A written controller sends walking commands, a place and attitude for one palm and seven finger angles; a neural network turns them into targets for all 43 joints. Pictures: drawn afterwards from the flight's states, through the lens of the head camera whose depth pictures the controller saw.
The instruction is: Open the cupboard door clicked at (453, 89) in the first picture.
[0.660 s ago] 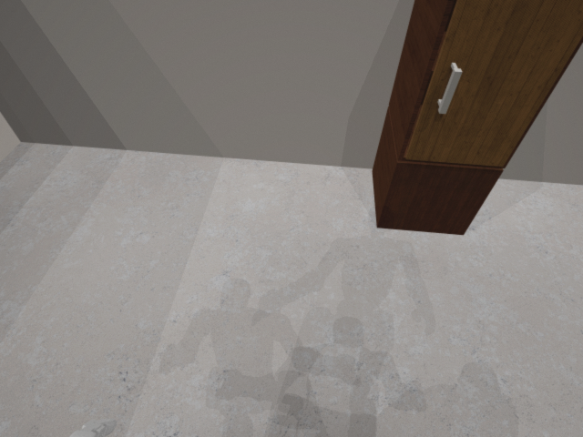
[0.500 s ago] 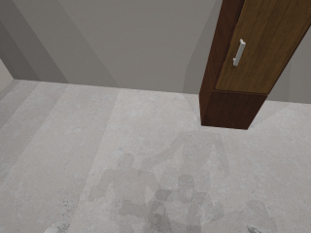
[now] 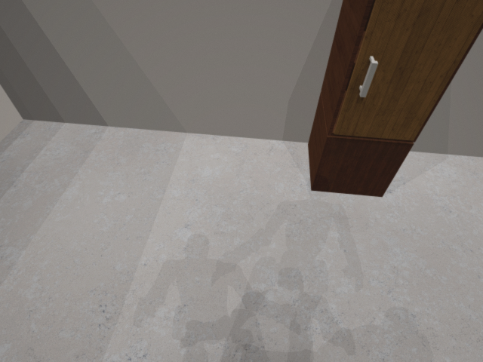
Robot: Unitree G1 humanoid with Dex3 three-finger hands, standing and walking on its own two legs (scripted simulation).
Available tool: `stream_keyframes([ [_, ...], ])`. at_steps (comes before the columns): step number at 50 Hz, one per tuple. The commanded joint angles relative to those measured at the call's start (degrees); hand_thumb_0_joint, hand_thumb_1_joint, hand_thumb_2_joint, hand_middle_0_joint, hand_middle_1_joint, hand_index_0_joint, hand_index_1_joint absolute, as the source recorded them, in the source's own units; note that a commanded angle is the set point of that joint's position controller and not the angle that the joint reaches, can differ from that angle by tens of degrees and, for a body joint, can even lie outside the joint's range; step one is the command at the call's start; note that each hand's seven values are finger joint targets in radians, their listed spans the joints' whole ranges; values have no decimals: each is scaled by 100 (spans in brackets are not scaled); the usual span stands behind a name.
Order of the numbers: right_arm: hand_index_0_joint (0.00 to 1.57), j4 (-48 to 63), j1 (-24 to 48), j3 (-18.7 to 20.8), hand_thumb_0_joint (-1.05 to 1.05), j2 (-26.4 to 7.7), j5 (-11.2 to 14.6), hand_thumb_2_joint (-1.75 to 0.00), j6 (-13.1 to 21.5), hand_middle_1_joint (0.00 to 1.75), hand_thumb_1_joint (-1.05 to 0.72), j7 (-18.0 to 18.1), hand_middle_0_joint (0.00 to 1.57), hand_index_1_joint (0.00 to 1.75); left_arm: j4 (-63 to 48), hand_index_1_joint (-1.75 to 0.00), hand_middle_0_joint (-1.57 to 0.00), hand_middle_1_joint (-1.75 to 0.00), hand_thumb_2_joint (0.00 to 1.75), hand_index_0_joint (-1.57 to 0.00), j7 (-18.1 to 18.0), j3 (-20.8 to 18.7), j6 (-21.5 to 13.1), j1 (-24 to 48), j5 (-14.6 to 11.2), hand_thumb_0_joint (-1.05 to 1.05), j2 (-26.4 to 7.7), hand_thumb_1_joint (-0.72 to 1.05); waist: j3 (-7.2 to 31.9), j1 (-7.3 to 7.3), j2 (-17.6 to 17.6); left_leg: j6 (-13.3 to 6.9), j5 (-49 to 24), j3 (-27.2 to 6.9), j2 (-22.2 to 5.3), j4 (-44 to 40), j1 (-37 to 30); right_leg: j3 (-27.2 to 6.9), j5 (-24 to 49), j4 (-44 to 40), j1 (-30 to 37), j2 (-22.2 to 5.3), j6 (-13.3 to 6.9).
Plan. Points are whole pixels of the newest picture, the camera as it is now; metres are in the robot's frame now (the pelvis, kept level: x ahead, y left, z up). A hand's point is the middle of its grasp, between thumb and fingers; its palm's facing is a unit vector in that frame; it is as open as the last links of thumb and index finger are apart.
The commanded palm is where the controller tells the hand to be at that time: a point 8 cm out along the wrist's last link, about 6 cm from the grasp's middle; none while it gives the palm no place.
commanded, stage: stand and wait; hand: left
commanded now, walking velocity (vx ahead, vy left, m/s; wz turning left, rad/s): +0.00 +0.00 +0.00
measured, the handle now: (367, 76) +1.08 -0.40 -0.06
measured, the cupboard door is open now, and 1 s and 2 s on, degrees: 0 0 0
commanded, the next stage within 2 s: look at it before walking up in 0.18 s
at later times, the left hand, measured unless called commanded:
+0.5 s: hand out of the picture +0.07 +0.24 -0.15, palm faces -0.02 -0.94 -0.33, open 7.4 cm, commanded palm none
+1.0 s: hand out of the picture +0.07 +0.24 -0.16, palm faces -0.03 -0.94 -0.34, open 7.4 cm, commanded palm none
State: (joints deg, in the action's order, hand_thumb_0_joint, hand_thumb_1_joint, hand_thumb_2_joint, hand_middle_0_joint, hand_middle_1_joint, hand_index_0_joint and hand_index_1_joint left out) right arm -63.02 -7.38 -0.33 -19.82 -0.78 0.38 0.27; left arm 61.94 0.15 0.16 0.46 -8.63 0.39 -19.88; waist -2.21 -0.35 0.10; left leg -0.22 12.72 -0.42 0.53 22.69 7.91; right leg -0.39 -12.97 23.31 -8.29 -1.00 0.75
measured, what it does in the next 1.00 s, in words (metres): stands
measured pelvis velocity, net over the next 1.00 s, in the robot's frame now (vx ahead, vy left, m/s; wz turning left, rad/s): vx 0.00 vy -0.01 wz -0.03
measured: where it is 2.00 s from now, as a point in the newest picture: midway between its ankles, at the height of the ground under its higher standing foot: outside the picture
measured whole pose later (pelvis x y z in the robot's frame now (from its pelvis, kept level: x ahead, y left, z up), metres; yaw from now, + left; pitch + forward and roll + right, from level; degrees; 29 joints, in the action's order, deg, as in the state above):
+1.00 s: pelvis +0.00 -0.01 +0.00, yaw -2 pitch -1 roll +0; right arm -62.8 -5.8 -0.3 -19.1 -0.8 0.4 0.7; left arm 61.6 -0.1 -0.2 0.8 -8.1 0.5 -19.2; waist -2.2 -1.1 -0.1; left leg 0.6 12.3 0.8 -0.7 21.9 8.1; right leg -1.6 -12.2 23.0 -9.4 0.2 0.1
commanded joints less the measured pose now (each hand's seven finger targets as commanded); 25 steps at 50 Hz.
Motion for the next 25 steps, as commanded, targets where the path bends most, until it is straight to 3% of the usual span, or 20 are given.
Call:
stream_keyframes([
  [1,20,369,408,244,0,-1169,27,-90,162,30,-90,50,20,30,-392,-30,-20,-30,90,-20,-81,-213,-184,340,10,0,-1158,90,404,24,39,-177,-744,-542,-688,-431,-11,-533,662,-393,24,-600,-254],
  [10,20,299,349,236,0,-1152,26,-90,153,30,-90,33,20,30,-347,-30,-20,-30,90,-20,-74,-208,-187,368,22,0,-1162,90,279,29,52,-163,-440,-563,-688,-515,78,-606,264,-521,-121,-583,-252],
  [25,20,284,363,233,0,-1138,28,-90,167,30,-90,39,20,30,-349,-30,-20,-30,90,-20,-76,-219,-209,349,25,0,-1145,90,380,21,14,-141,-751,-533,-711,-468,-29,-599,646,-510,-57,-597,-258],
])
